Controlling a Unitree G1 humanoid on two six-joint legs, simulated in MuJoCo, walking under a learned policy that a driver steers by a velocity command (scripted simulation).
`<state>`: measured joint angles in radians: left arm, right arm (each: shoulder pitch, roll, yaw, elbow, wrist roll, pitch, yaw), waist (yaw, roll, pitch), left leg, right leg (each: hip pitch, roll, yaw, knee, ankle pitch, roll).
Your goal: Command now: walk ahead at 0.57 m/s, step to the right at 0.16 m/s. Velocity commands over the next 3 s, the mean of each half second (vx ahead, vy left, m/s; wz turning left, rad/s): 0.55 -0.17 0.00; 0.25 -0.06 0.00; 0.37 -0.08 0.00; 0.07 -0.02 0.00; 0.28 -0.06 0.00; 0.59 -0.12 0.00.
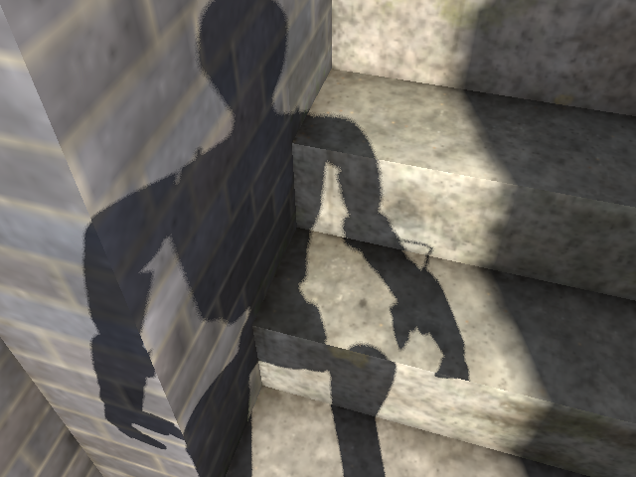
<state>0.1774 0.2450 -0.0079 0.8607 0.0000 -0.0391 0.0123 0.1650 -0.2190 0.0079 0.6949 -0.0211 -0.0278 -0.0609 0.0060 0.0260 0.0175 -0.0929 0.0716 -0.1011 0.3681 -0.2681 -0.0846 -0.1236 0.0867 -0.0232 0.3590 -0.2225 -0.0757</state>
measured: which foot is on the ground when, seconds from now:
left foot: down 0.00-1.00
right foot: down 0.00-1.00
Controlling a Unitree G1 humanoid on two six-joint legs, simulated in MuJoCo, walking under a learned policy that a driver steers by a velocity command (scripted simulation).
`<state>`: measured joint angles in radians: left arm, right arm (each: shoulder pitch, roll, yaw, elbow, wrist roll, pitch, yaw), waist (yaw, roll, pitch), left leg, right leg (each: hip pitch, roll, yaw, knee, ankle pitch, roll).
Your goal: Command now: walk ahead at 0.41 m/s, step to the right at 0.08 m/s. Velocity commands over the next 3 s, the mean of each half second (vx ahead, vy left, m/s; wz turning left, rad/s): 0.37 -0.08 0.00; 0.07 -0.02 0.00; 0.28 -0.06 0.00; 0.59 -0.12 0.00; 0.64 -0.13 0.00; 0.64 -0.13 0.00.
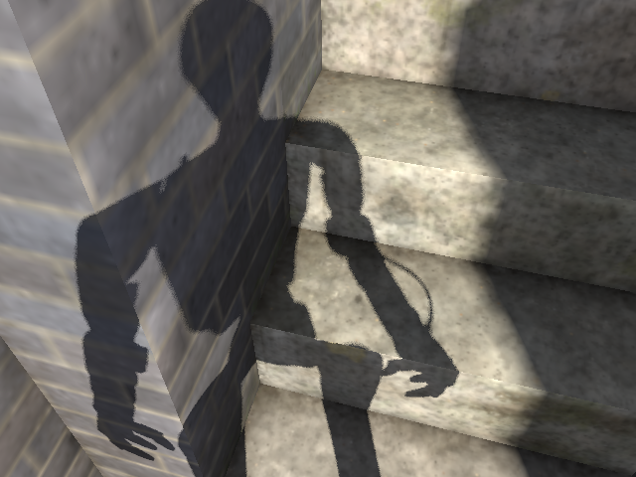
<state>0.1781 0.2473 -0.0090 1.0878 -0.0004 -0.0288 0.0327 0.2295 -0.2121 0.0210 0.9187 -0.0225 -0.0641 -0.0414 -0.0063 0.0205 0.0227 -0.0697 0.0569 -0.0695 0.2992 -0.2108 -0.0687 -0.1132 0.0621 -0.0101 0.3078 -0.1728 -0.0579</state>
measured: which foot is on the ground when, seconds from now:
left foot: down 0.00-1.00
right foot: down 0.00-1.00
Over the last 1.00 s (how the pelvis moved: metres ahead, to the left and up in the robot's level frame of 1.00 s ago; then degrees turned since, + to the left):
-0.01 0.01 0.00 -1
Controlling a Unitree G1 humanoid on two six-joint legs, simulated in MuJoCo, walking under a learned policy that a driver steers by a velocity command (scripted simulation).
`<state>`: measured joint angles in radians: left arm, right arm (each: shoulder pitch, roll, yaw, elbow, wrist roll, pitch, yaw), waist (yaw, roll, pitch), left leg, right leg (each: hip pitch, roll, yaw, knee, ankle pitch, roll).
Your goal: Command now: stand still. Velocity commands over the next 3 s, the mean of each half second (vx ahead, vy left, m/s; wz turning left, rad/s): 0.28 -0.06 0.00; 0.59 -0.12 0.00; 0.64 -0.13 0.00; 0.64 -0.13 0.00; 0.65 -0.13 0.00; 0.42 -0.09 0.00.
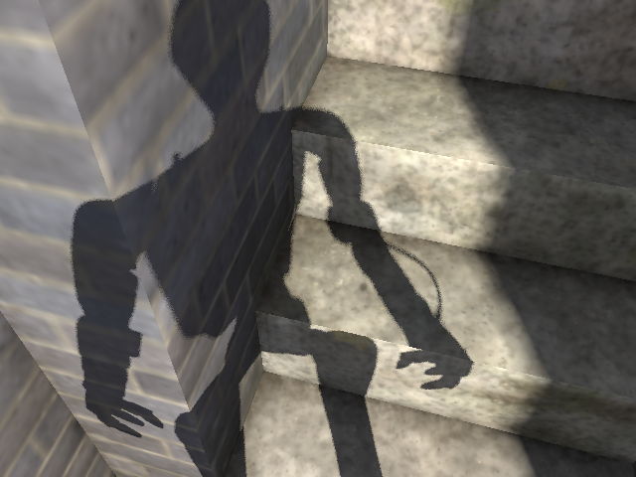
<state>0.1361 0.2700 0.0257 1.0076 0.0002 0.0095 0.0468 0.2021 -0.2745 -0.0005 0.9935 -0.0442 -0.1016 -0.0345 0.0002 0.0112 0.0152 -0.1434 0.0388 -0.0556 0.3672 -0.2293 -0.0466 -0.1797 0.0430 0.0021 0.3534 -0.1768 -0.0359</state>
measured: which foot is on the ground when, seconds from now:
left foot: down 0.00-1.00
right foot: down 0.00-1.00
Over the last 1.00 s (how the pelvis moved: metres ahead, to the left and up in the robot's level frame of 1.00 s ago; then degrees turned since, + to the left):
-0.01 0.02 0.00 0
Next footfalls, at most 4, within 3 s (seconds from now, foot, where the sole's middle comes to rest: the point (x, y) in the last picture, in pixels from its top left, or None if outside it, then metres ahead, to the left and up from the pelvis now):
none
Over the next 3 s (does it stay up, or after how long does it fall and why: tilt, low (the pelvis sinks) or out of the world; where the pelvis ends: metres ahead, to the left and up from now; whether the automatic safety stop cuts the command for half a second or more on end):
stays up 0.02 -0.01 0.00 its command is cut before an obstacle after 0.1 s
